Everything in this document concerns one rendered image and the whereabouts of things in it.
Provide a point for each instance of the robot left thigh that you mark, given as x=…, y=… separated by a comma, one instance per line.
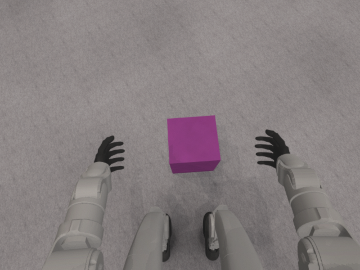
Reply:
x=146, y=251

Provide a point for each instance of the robot right forearm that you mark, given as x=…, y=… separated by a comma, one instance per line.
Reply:
x=313, y=212

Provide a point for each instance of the robot left forearm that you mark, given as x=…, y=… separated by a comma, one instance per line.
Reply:
x=82, y=227

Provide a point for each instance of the carton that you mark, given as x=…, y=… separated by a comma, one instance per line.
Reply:
x=193, y=144

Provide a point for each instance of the robot right hand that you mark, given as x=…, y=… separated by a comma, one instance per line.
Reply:
x=278, y=147

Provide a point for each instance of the robot left hand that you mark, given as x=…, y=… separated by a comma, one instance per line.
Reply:
x=104, y=153

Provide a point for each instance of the robot left upper arm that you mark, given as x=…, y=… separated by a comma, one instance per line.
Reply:
x=76, y=259

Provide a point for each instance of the left robot shin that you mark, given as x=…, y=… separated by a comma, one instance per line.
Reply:
x=157, y=209

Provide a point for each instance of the robot right upper arm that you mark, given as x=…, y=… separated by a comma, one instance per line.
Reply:
x=328, y=253

